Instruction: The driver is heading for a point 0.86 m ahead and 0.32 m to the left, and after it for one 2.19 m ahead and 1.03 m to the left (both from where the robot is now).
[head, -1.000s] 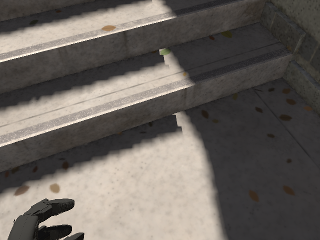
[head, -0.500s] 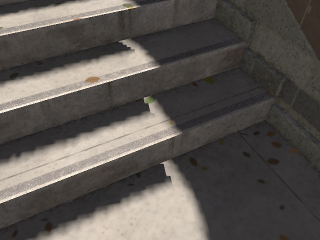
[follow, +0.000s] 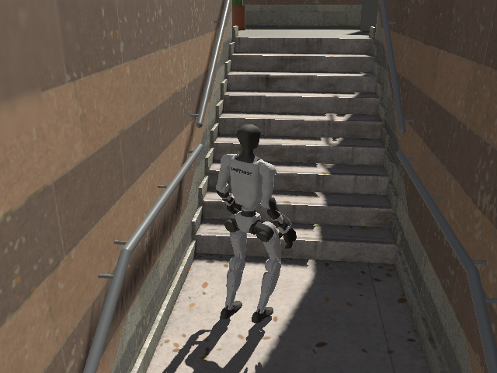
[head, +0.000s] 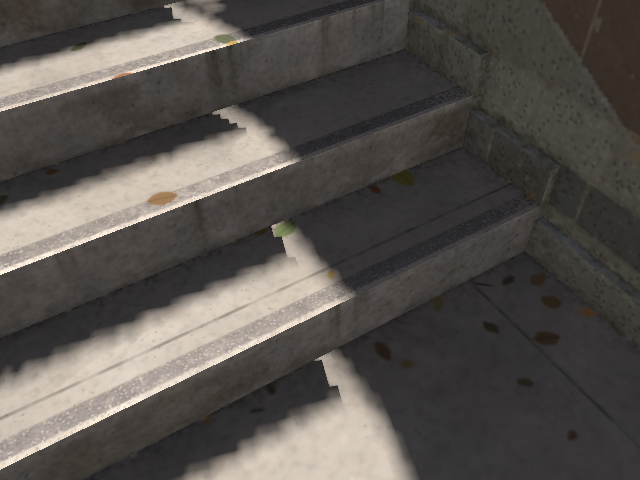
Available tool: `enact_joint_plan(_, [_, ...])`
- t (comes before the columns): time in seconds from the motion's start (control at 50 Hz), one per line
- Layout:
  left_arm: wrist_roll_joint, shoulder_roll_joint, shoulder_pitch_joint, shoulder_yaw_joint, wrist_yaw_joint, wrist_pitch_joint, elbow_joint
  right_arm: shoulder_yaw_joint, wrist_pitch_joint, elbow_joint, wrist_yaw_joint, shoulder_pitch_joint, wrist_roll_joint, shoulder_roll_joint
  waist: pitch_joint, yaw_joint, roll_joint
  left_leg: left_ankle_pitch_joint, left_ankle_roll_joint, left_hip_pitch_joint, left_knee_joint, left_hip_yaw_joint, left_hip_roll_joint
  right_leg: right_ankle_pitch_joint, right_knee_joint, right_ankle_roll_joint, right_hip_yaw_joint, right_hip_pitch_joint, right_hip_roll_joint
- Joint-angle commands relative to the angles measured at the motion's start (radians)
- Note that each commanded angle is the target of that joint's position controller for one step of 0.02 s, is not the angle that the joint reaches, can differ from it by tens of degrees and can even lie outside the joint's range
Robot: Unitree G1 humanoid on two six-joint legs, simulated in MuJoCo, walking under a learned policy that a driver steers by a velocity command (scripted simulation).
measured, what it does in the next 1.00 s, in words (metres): walks ahead, turning left: right foot, then left foot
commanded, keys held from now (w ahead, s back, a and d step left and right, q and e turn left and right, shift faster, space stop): w+shift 0.06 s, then w+q+shift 0.42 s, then q+shift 0.52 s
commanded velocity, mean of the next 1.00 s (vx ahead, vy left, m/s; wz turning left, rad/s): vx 0.58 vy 0.00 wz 0.70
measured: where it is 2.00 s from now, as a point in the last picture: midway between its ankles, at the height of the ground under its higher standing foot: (213, 382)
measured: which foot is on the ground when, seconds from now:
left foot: down 0.00-0.14, up 0.16-0.58, down 0.60-1.00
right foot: up 0.00-0.14, down 0.16-0.60, up 0.62-1.00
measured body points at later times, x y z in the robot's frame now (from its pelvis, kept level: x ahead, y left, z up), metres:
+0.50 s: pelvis +0.28 -0.05 -0.01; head +0.29 -0.05 +0.44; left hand +0.15 +0.18 -0.14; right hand +0.54 -0.23 -0.10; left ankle +0.42 +0.09 -0.67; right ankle +0.11 -0.17 -0.74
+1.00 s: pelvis +0.53 +0.02 +0.00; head +0.56 +0.06 +0.44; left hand +0.52 +0.34 -0.09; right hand +0.79 -0.17 -0.11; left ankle +0.50 +0.05 -0.74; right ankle +0.70 -0.07 -0.63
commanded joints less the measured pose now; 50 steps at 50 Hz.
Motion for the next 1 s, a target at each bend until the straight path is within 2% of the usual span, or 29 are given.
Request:
enact_joint_plan(0.02, [0.004,0.041,-0.215,-0.005,-0.014,-0.075,-0.138,-0.038,-0.031,-0.023,0.000,0.060,0.009,-0.154,0.131,-0.044,0.071,-0.263,0.184,0.192,-0.303,-0.408,0.319,0.040,-0.032,-0.015,0.032,-0.407,-0.103])
enact_joint_plan(0.04, [0.005,0.033,-0.232,-0.012,-0.018,-0.083,-0.146,-0.040,-0.031,-0.018,0.001,0.054,0.008,-0.161,0.142,-0.046,0.066,-0.226,0.167,0.133,-0.312,-0.345,0.285,0.061,-0.099,-0.004,-0.005,-0.336,-0.092])
enact_joint_plan(0.06, [0.121,0.065,-0.200,-0.004,-0.048,-0.041,-0.130,-0.059,-0.033,-0.016,0.017,0.011,-0.052,-0.204,0.112,-0.012,0.093,-0.164,0.143,0.037,-0.312,-0.261,0.230,0.098,-0.208,0.008,-0.055,-0.167,-0.013])
enact_joint_plan(0.08, [0.106,0.054,-0.147,0.004,-0.051,-0.031,-0.113,-0.062,-0.025,-0.008,0.030,-0.008,-0.042,-0.199,0.145,0.010,0.144,-0.124,0.128,-0.114,-0.311,-0.202,0.196,0.134,-0.272,0.019,-0.072,0.014,0.010])
enact_joint_plan(0.1, [0.086,0.072,-0.052,0.016,-0.039,-0.018,-0.080,-0.065,-0.022,-0.011,0.028,-0.065,-0.014,-0.208,0.154,0.076,0.117,-0.083,0.129,-0.253,-0.285,-0.174,0.179,0.227,-0.329,0.028,-0.120,0.208,0.061])
enact_joint_plan(0.12, [0.088,0.106,0.062,0.031,-0.025,-0.018,-0.036,-0.057,-0.023,-0.005,0.027,-0.072,0.003,-0.188,0.136,0.128,0.051,-0.003,0.118,-0.382,-0.181,-0.144,0.146,0.251,-0.362,0.047,-0.130,0.427,0.087])
enact_joint_plan(0.14, [0.090,0.152,0.272,0.054,-0.006,-0.031,0.022,-0.044,-0.035,-0.016,0.027,-0.119,-0.011,-0.151,0.043,0.251,-0.056,0.126,0.099,-0.520,0.094,-0.085,0.073,0.195,-0.346,0.048,-0.065,0.681,0.039])
enact_joint_plan(0.16, [0.108,0.264,0.459,0.064,0.001,-0.049,0.033,-0.020,-0.048,-0.085,0.037,-0.217,-0.033,-0.072,-0.063,0.358,-0.304,-0.126,0.072,-0.628,0.560,-0.031,-0.006,-0.253,-0.546,0.049,0.323,0.723,-0.249])
enact_joint_plan(0.18, [0.112,0.315,0.377,0.065,0.015,-0.051,-0.016,-0.019,-0.052,-0.119,0.031,-0.134,0.007,-0.043,-0.124,0.273,-0.328,-0.159,0.095,-0.719,0.782,-0.176,-0.098,-0.415,-0.790,0.007,0.819,0.665,-0.415])
enact_joint_plan(0.2, [0.105,0.268,0.211,0.053,0.022,-0.041,-0.023,-0.022,-0.040,-0.101,0.030,-0.103,0.008,-0.075,-0.042,0.159,-0.174,-0.018,0.101,-0.756,0.849,-0.196,0.000,-0.505,-0.803,-0.018,0.797,0.562,-0.435])
enact_joint_plan(0.22, [0.090,0.197,0.137,0.034,0.021,-0.049,-0.021,-0.030,-0.038,-0.093,0.043,-0.127,-0.012,-0.103,0.053,0.126,-0.085,0.097,0.080,-0.748,0.813,-0.155,0.060,-0.329,-0.764,-0.008,0.614,0.458,-0.381])
enact_joint_plan(0.28, [0.072,0.109,0.155,0.002,0.019,-0.068,0.039,-0.028,0.009,-0.038,0.073,-0.056,-0.047,-0.078,0.101,0.072,-0.136,0.185,0.027,-0.641,0.802,-0.102,0.125,0.024,-0.794,0.035,0.216,0.340,-0.239])
enact_joint_plan(0.3, [0.068,0.100,0.181,-0.002,0.016,-0.077,0.064,-0.026,0.025,-0.044,0.078,-0.085,-0.044,-0.077,0.131,0.078,-0.131,0.213,0.024,-0.681,0.858,-0.092,0.125,0.115,-0.801,0.042,0.151,0.344,-0.222])
enact_joint_plan(0.34, [0.067,0.107,0.207,0.000,0.003,-0.089,0.112,-0.023,0.044,-0.072,0.085,-0.154,-0.024,-0.073,0.182,0.061,-0.066,0.271,0.018,-0.766,0.871,-0.107,0.117,0.199,-0.828,0.054,0.075,0.363,-0.226])
enact_joint_plan(0.42, [0.077,0.117,0.222,0.002,0.008,-0.103,0.153,-0.019,0.042,-0.104,0.128,-0.261,-0.030,-0.097,0.229,0.062,-0.066,0.382,0.031,-0.741,0.666,-0.004,0.095,0.438,-0.871,0.065,-0.128,0.363,-0.183])
enact_joint_plan(0.48, [0.073,0.111,0.257,-0.010,0.024,-0.098,0.198,0.008,0.033,-0.163,0.119,-0.415,-0.030,-0.054,0.253,0.079,-0.040,0.392,0.059,-0.665,0.429,0.116,0.075,0.740,-0.867,0.088,-0.242,0.418,-0.170])
enact_joint_plan(0.52, [0.064,0.163,0.241,-0.006,0.045,-0.096,0.200,0.019,0.030,-0.167,0.104,-0.420,-0.033,-0.054,0.220,0.057,-0.062,0.372,0.084,-0.488,0.288,0.225,-0.023,1.320,-0.736,0.097,-0.291,0.445,-0.163])
enact_joint_plan(0.56, [0.056,0.239,0.218,0.013,0.075,-0.080,0.195,0.000,0.028,-0.105,0.097,-0.184,-0.041,-0.116,0.082,-0.055,-0.106,0.339,0.108,-0.227,0.221,0.228,-0.112,1.635,-0.427,0.103,-0.274,0.474,-0.197])
enact_joint_plan(0.58, [0.053,0.256,0.177,0.018,0.076,-0.068,0.183,-0.021,0.022,-0.048,0.090,0.016,-0.043,-0.160,-0.016,-0.133,-0.116,0.349,0.145,-0.041,0.173,0.165,-0.119,1.590,-0.185,0.091,-0.248,0.434,-0.218])
enact_joint_plan(0.6, [0.052,0.246,0.147,0.019,0.060,-0.062,0.171,-0.046,0.010,0.005,0.060,0.168,-0.042,-0.193,-0.092,-0.187,-0.077,0.432,0.170,0.156,0.081,0.086,-0.098,1.232,0.118,0.089,-0.235,0.330,-0.182])
enact_joint_plan(0.62, [0.064,0.157,0.129,0.006,0.036,-0.065,0.155,-0.072,0.016,-0.002,0.026,0.100,-0.013,-0.239,-0.041,-0.109,0.116,0.675,0.177,0.321,0.119,-0.093,0.024,0.086,0.444,0.100,-0.219,0.014,0.012])
enact_joint_plan(0.64, [0.039,0.112,0.243,-0.013,0.037,-0.070,0.066,-0.103,0.026,-0.036,0.033,0.081,-0.061,-0.393,-0.243,-0.017,0.193,1.167,0.450,0.616,0.143,-0.542,0.294,-0.139,0.846,0.145,-0.064,-0.305,0.101])
enact_joint_plan(0.66, [0.051,0.155,0.179,-0.019,0.040,-0.080,0.049,-0.118,0.040,-0.080,0.023,0.052,-0.040,-0.380,-0.363,-0.060,-0.008,0.863,0.473,0.597,-0.004,-0.666,0.319,-0.011,0.830,0.121,0.093,-0.348,0.049])
enact_joint_plan(0.7, [0.067,0.158,0.091,-0.028,0.034,-0.080,0.027,-0.082,0.044,-0.083,0.010,-0.078,-0.018,-0.255,-0.042,0.044,-0.119,0.647,0.362,0.189,-0.163,-0.542,0.234,0.068,0.564,0.114,0.099,-0.290,-0.038])
enact_joint_plan(0.74, [0.104,0.163,0.082,-0.030,0.042,-0.028,0.024,-0.058,0.034,-0.092,0.009,-0.106,-0.003,-0.197,0.053,0.082,-0.153,0.939,0.295,-0.046,-0.159,-0.411,0.171,0.068,0.443,0.137,0.082,-0.167,-0.057])
enact_joint_plan(0.82, [0.096,0.126,0.033,-0.049,0.042,0.014,-0.023,-0.072,0.026,-0.081,0.019,-0.082,-0.018,-0.250,-0.021,0.088,-0.068,1.144,0.176,-0.143,-0.055,-0.296,0.041,0.141,0.164,0.148,0.045,-0.080,-0.034])
enact_joint_plan(0.9, [0.079,0.136,-0.047,-0.056,0.050,0.033,-0.059,-0.077,0.061,-0.100,-0.004,-0.071,-0.017,-0.237,-0.094,0.046,0.055,0.965,0.063,-0.090,0.019,-0.366,0.003,0.266,0.084,0.139,0.072,-0.107,0.003])
enact_joint_plan(0.92, [0.091,0.151,-0.051,-0.047,0.053,0.033,-0.063,-0.078,0.063,-0.112,-0.011,-0.075,-0.033,-0.236,-0.121,0.038,0.101,0.917,0.077,-0.037,0.039,-0.462,0.032,0.231,0.191,0.127,0.103,-0.162,0.002])
enact_joint_plan(1.0, [0.088,0.178,-0.227,-0.037,0.079,0.010,-0.135,-0.095,0.068,-0.101,-0.034,0.004,-0.032,-0.281,0.017,-0.015,0.021,0.883,0.256,0.186,-0.017,-0.710,0.155,0.033,0.508,0.133,0.163,-0.557,0.025])
Velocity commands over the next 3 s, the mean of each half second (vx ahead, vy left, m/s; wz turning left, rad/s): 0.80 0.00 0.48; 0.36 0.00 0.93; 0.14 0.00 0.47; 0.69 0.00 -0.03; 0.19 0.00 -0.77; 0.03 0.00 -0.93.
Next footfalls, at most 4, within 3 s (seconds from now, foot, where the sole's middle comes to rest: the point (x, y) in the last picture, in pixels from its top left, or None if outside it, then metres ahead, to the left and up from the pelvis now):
0.16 right None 0.15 -0.16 -0.77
0.60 left None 0.54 0.07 -0.77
1.26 right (326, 407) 0.73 -0.01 -0.77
1.94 left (79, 389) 0.71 0.49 -0.60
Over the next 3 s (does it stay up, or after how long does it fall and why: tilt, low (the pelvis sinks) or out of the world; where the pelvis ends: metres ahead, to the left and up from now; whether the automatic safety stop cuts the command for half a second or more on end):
stays up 0.89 0.49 0.19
